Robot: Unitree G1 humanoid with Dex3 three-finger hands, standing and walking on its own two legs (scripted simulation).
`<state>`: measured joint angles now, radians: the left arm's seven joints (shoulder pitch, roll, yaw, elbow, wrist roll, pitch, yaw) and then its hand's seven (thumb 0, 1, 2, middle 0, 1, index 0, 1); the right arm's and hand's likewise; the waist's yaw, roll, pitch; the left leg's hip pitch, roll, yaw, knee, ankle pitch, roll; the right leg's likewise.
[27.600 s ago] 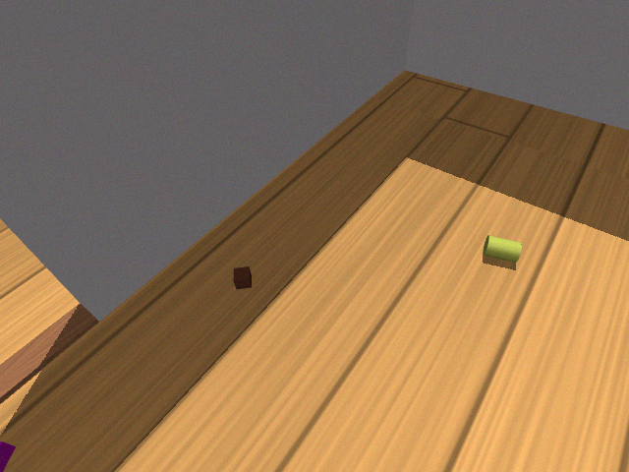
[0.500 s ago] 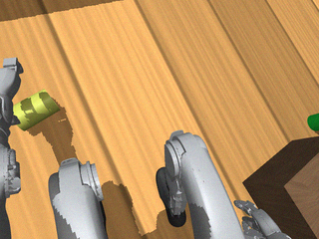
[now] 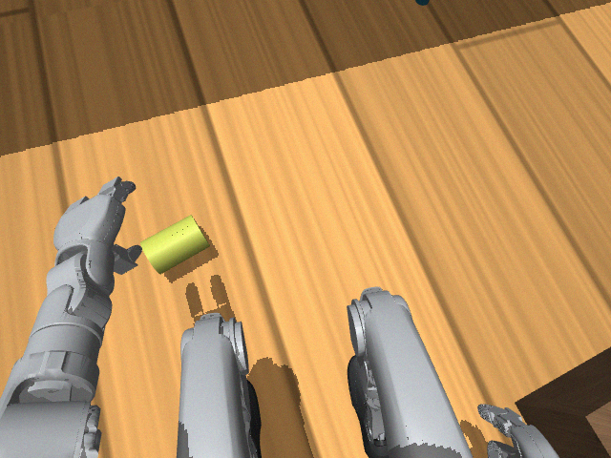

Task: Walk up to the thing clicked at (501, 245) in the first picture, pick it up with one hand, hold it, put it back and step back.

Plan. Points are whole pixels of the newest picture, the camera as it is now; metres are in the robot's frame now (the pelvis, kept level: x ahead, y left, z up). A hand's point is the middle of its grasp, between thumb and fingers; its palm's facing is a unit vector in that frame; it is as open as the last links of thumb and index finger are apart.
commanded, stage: home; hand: left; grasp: from above
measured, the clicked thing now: (176, 244) +0.51 +0.25 -0.40
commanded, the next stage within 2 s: none
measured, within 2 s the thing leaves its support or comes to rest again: neither
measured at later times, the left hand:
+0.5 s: hand (69, 359) +0.27 +0.20 +0.09, palm faces -0.03 -0.92 -0.39, open 7.4 cm
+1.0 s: hand out of the picture +0.21 +0.19 +0.24, palm faces +0.16 -0.97 -0.20, open 7.4 cm
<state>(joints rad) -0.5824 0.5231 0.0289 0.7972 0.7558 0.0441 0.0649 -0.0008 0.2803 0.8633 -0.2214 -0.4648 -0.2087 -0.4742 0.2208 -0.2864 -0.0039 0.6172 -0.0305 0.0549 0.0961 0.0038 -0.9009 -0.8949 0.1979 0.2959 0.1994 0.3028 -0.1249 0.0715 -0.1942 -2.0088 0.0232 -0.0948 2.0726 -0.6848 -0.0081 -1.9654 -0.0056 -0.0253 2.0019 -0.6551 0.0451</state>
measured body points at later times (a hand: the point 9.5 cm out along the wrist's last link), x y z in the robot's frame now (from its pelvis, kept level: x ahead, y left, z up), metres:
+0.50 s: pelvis +0.02 +0.00 +0.18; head +0.11 +0.02 +0.62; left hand +0.26 +0.25 +0.12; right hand +0.23 -0.22 +0.10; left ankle +0.07 +0.12 -0.40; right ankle +0.09 -0.14 -0.40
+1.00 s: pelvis +0.07 +0.00 +0.28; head +0.08 +0.00 +0.73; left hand +0.20 +0.24 +0.25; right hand +0.25 -0.23 +0.22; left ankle +0.07 +0.12 -0.40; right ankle +0.09 -0.14 -0.40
